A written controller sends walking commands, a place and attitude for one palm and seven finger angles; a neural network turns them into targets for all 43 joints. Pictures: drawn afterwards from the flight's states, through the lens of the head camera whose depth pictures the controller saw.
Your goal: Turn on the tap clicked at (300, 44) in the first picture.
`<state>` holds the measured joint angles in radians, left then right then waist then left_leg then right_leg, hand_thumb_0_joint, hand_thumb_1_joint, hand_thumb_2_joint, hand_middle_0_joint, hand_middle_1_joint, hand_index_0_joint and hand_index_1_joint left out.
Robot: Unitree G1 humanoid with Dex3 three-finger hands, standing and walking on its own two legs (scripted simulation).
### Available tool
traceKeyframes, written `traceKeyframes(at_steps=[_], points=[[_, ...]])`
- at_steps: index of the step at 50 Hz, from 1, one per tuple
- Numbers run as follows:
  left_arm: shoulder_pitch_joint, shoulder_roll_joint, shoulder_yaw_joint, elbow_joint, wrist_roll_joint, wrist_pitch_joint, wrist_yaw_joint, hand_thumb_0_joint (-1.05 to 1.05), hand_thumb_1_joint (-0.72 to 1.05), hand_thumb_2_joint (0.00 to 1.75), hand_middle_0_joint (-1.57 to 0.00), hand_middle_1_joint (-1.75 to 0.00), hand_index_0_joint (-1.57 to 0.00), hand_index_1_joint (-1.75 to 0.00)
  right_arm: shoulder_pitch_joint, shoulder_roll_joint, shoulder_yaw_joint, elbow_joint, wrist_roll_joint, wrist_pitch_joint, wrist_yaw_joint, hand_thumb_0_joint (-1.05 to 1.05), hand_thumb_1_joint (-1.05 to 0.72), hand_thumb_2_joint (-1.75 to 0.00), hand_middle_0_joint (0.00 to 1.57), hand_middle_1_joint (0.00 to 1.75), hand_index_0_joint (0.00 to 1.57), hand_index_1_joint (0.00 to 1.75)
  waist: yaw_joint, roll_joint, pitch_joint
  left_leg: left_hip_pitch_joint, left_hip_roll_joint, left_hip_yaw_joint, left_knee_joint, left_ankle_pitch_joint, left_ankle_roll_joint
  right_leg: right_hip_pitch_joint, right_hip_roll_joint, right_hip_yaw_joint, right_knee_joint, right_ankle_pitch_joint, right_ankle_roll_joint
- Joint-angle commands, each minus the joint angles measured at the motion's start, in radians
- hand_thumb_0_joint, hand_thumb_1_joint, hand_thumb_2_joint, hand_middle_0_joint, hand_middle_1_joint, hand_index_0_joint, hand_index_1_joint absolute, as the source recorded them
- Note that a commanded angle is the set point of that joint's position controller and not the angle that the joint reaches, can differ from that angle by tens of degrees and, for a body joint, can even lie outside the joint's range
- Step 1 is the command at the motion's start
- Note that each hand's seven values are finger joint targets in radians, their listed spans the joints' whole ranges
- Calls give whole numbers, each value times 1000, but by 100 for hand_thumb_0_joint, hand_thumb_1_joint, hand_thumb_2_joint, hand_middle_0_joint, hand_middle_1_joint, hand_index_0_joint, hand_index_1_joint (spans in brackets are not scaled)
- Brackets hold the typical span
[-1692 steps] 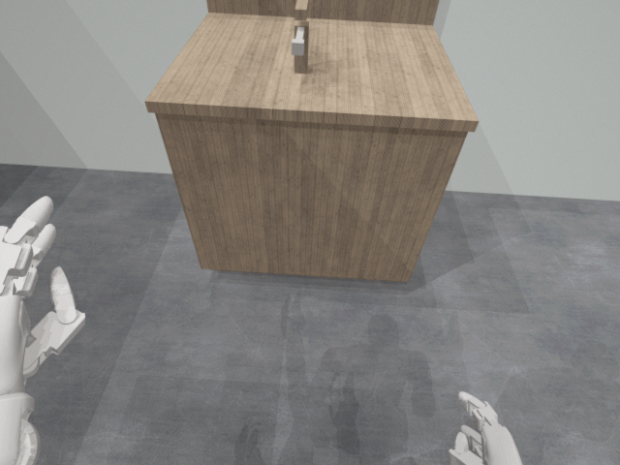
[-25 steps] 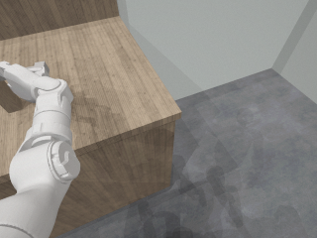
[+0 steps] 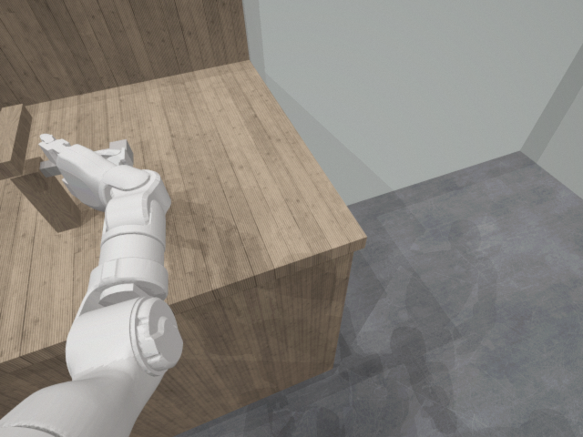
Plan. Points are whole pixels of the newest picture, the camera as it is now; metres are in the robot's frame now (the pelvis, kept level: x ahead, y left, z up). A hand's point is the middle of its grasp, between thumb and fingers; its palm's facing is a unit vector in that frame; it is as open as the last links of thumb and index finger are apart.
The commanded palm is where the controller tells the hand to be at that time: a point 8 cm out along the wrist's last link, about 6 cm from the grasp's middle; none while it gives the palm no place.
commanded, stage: lift the hand up off the lever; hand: left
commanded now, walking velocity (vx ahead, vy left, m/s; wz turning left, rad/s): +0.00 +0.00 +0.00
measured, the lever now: (121, 153) +0.50 +0.24 +0.14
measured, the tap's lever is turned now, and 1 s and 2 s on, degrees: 86 67 40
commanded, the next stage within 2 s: draw the hand back beside the body in 1.14 s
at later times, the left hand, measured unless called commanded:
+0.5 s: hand (114, 164) +0.45 +0.23 +0.16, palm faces +0.82 -0.57 -0.07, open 7.8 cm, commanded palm +0.40 +0.24 +0.20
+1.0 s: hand (110, 165) +0.44 +0.23 +0.17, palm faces +0.83 -0.55 -0.06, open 7.6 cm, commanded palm +0.39 +0.24 +0.22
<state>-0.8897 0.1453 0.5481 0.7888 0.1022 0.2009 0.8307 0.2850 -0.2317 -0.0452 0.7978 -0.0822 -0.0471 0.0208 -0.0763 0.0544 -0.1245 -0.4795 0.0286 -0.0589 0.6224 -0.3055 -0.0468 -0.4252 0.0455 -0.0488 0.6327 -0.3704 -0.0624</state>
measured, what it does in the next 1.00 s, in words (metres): stands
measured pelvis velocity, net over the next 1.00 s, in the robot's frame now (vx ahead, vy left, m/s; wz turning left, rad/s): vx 0.00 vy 0.00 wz -0.01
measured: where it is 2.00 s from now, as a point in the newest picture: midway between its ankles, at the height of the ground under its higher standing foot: outside the picture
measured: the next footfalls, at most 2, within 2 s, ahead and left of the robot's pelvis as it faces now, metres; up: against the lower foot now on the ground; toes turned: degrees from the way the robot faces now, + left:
none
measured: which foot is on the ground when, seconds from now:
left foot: down 0.00-1.00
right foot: down 0.00-1.00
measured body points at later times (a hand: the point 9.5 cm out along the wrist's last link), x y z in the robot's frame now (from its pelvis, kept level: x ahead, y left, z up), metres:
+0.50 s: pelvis +0.00 +0.02 +0.00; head +0.02 +0.00 +0.45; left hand +0.40 +0.26 +0.17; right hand +0.12 -0.22 -0.13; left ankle +0.00 +0.16 -0.72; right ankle -0.04 -0.07 -0.72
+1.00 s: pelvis +0.00 +0.00 +0.00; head +0.01 -0.02 +0.45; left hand +0.39 +0.26 +0.18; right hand +0.11 -0.25 -0.13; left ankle +0.00 +0.16 -0.72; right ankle -0.04 -0.07 -0.72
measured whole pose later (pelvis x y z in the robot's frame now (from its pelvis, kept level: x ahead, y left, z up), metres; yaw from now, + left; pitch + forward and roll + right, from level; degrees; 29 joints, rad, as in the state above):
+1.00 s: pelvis +0.00 +0.00 +0.00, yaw -1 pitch +6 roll +0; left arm -0.82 0.08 0.53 0.58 0.07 0.39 0.81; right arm 0.21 -0.23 -0.05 0.83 -0.07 -0.08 0.01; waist -0.02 0.05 -0.10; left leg -0.40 0.03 -0.05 0.59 -0.29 -0.05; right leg -0.35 0.04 -0.04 0.60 -0.36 -0.06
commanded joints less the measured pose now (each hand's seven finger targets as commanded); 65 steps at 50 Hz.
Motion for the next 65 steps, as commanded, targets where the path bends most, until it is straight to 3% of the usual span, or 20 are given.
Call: traceKeyframes(at_steps=[1, 3, 8, 13, 16, 18, 21, 23, 27, 30, 34, 46, 48, 55, 58, 60, 62, 63, 64, 65], points=[[-580, 316, -91, -340, 80, -59, 9, 0, 90, 90, -15, -15, -15, -15, -6, -115, -34, -94, 1, -29, -12, 0, -90, -90, 20, 30, 20, 30, 12, -42, -365, 176, -37, 71, -13, 373, 74, 201, -41, 0, -69, 541, 65], [-586, 298, -102, -398, 82, -51, 16, 0, 90, 90, -15, -15, -15, -15, -17, -113, -38, -100, -2, -29, -11, 0, -90, -90, 20, 30, 20, 30, 26, 5, -401, 225, -36, 68, -12, 425, 69, 203, -33, -10, -60, 531, 51], [-530, 238, -137, -455, 80, -15, 19, 0, 90, 90, -15, -15, -15, -15, -45, -105, -39, -107, 0, -27, -5, 0, -90, -90, 20, 30, 20, 30, 44, 13, -402, 272, -26, 63, -10, 524, 53, 203, -26, -22, -54, 553, 40], [-563, 222, -155, -544, 68, 1, 24, 0, 90, 90, -15, -15, -15, -15, -73, -101, -38, -105, 3, -32, -3, 0, -90, -90, 20, 30, 20, 30, 52, 28, -409, 317, -20, 54, -15, 562, 34, 199, -21, -28, -62, 526, 33], [-585, 163, -209, -551, 67, 18, 24, 0, 90, 90, -15, -15, -15, -15, -92, -96, -33, -100, 4, -38, 0, 0, -90, -90, 20, 30, 20, 30, 43, 37, -401, 322, -21, 61, -15, 559, 28, 188, -21, -26, -68, 521, 33], [-563, 219, -162, -554, 64, 23, 26, 0, 90, 90, -15, -15, -15, -15, -96, -100, -35, -98, 3, -37, -4, 0, -90, -90, 20, 30, 20, 30, 62, 25, -412, 320, -22, 55, -23, 555, 26, 206, -19, -29, -70, 514, 30], [-610, 164, -214, -589, 67, 22, 27, 0, 90, 90, -15, -15, -15, -15, -106, -92, -33, -93, 4, -46, 0, 0, -90, -90, 20, 30, 20, 30, 51, 56, -427, 357, -18, 55, -18, 579, 17, 186, -19, -27, -71, 504, 28], [-598, 194, -192, -588, 68, 26, 27, 0, 90, 90, -15, -15, -15, -15, -109, -96, -34, -89, 2, -48, -2, 0, -90, -90, 20, 30, 20, 30, 61, 50, -432, 350, -20, 50, -19, 575, 14, 192, -17, -29, -71, 501, 27], [-658, 175, -216, -579, 70, 26, 30, 0, 90, 90, -15, -15, -15, -15, -116, -93, -28, -83, 3, -57, -2, 0, -90, -90, 20, 30, 20, 30, 45, 26, -427, 329, -26, 60, -21, 520, 26, 196, -22, -24, -74, 500, 32], [-641, 209, -191, -638, 69, 14, 27, 0, 90, 90, -15, -15, -15, -15, -120, -90, -30, -92, 4, -62, -4, 0, -90, -90, 20, 30, 20, 30, 67, 57, -486, 356, -25, 66, -15, 566, 25, 227, -25, -20, -65, 541, 31], [-628, 224, -184, -613, 74, 29, 19, 0, 90, 90, -15, -15, -15, -15, -127, -93, -29, -90, 8, -62, -7, 0, -90, -90, 20, 30, 20, 30, 63, 30, -441, 316, -27, 69, -20, 522, 36, 231, -29, -17, -71, 541, 33], [-676, 270, -173, -654, 82, 32, 8, 0, 90, 90, -15, -15, -15, -15, -139, -94, -27, -88, 12, -81, -16, 0, -90, -90, 20, 30, 20, 30, 64, 50, -459, 309, -31, 77, -18, 487, 49, 246, -38, -4, -71, 557, 38], [-655, 311, -139, -641, 82, 33, 6, 0, 90, 90, -15, -15, -15, -15, -138, -100, -30, -85, 11, -79, -21, 0, -90, -90, 20, 30, 20, 30, 72, 47, -455, 297, -32, 79, -22, 473, 52, 257, -40, -1, -73, 559, 40], [-685, 278, -170, -633, 87, 35, 5, 0, 90, 90, -15, -15, -15, -15, -133, -98, -26, -84, 13, -83, -19, 0, -90, -90, 20, 30, 20, 30, 61, 48, -445, 303, -31, 82, -19, 484, 53, 239, -40, -1, -69, 569, 41], [-676, 332, -126, -634, 89, 30, 7, 0, 90, 90, -15, -15, -15, -15, -132, -103, -32, -82, 12, -81, -24, 0, -90, -90, 20, 30, 20, 30, 71, 56, -463, 301, -31, 79, -19, 473, 54, 248, -41, 2, -69, 557, 39], [-703, 262, -185, -637, 90, 29, 5, 0, 90, 90, -15, -15, -15, -15, -130, -96, -27, -82, 12, -86, -18, 0, -90, -90, 20, 30, 20, 30, 56, 49, -453, 318, -29, 80, -16, 496, 52, 228, -37, -6, -65, 558, 38], [-690, 300, -153, -626, 90, 30, 7, 0, 90, 90, -15, -15, -15, -15, -130, -101, -28, -83, 12, -85, -21, 0, -90, -90, 20, 30, 20, 30, 62, 37, -461, 298, -32, 84, -15, 476, 55, 243, -43, 4, -65, 575, 43], [-621, 282, -233, -697, 32, 48, -145, 0, 90, 90, -15, -15, -15, -15, -130, -127, -31, -100, 29, -55, -46, 0, -90, -90, 20, 30, 20, 30, 28, -20, -477, 342, -43, 84, -21, 484, 69, 292, -33, 20, -52, 648, 49], [-602, 361, -177, -734, 10, 50, -214, 0, 90, 90, -15, -16, -15, -16, -124, -126, -34, -124, 41, -50, -63, 0, -90, -90, 20, 30, 20, 30, 50, -1, -501, 356, -45, 91, -29, 491, 79, 332, -43, 36, -62, 698, 55], [-568, 363, -187, -776, -7, 51, -262, 0, 90, 90, -15, -16, -15, -16, -133, -117, -24, -138, 48, -46, -76, 0, -90, -90, 20, 30, 20, 30, 59, 20, -490, 365, -47, 93, -39, 501, 83, 351, -45, 39, -67, 731, 57]])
